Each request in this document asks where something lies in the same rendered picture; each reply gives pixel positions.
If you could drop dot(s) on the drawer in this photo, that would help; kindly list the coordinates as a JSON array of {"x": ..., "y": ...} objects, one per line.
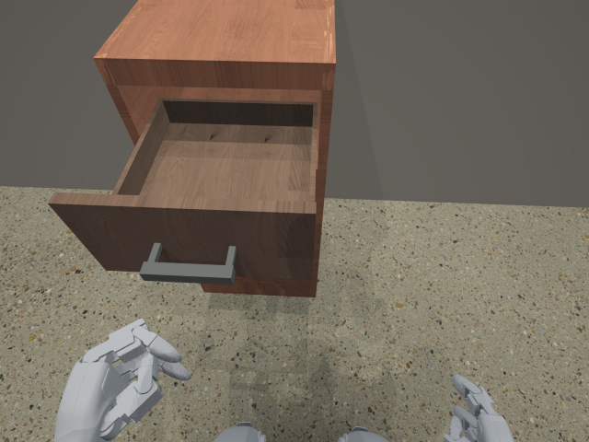
[{"x": 204, "y": 175}]

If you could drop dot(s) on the robot left hand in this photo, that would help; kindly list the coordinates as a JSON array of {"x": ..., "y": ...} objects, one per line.
[{"x": 94, "y": 385}]

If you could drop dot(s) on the handle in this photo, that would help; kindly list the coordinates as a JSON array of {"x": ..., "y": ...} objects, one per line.
[{"x": 188, "y": 272}]

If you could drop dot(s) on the cabinet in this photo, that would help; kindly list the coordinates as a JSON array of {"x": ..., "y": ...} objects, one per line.
[{"x": 274, "y": 50}]

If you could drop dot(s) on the robot right hand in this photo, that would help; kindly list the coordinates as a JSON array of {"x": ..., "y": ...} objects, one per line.
[{"x": 490, "y": 427}]

